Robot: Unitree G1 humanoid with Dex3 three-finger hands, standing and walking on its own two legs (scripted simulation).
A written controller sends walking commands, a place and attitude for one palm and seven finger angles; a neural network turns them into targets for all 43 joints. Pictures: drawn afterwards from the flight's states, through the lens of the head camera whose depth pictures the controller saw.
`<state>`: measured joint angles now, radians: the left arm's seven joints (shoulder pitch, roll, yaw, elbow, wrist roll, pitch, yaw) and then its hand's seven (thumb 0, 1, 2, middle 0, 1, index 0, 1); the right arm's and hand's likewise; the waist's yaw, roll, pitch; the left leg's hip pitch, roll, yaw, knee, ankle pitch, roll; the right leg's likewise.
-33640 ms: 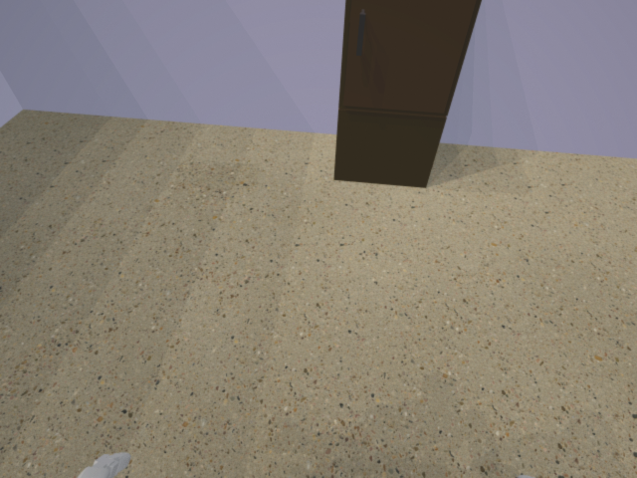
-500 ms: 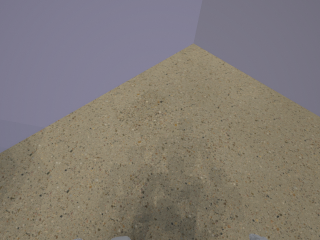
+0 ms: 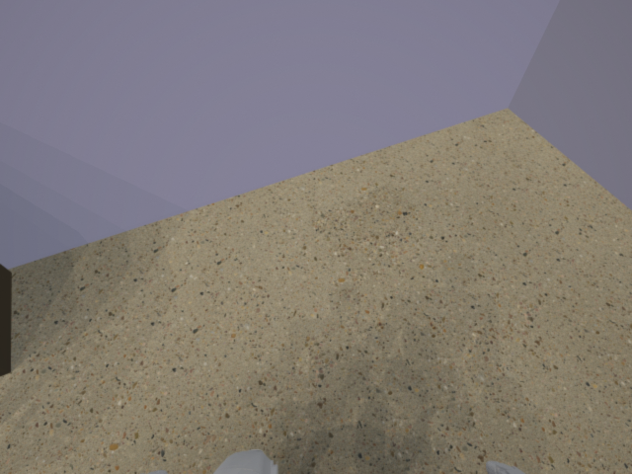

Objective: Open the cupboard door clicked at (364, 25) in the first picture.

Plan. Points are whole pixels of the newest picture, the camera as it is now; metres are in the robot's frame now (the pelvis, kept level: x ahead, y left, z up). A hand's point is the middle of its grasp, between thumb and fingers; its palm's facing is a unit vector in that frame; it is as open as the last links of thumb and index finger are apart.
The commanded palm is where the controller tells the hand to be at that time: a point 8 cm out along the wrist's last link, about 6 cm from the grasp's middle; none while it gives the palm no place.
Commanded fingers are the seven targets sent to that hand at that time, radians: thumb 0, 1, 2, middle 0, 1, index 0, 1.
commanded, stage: turn to face it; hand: left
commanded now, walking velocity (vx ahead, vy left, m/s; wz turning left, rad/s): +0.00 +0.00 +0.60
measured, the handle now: out of the picture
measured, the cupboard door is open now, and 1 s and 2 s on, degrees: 46 46 46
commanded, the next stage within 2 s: none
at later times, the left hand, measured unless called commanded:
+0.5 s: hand out of the picture +0.04 +0.20 -0.15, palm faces +0.31 -0.90 -0.31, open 7.4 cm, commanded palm none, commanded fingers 0.00 0.90 0.90 -0.20 -0.30 -0.20 -0.30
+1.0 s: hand out of the picture -0.04 +0.20 -0.16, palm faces +0.60 -0.76 -0.26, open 7.4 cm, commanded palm none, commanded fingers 0.00 0.90 0.90 -0.20 -0.30 -0.20 -0.30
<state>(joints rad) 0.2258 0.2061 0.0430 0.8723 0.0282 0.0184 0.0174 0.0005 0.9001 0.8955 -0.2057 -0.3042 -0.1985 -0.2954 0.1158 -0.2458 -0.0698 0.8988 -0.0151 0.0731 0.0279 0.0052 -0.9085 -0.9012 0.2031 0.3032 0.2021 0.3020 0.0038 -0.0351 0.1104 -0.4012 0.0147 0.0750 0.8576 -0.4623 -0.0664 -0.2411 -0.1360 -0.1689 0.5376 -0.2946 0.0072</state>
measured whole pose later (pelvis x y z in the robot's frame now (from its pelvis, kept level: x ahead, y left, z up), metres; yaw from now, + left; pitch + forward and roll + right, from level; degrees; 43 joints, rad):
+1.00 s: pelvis +0.01 -0.04 +0.00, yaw +36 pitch +1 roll -1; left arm 0.13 0.27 0.07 0.87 0.01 0.07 0.01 0.00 0.90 0.90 -0.20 -0.30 -0.20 -0.29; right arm 0.16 -0.22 -0.04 0.90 -0.03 0.03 0.00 0.00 -0.90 -0.90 0.21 0.30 0.21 0.30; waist 0.00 -0.02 0.10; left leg -0.31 -0.01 -0.07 0.52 -0.22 0.00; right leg -0.44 -0.06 -0.01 0.94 -0.45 0.08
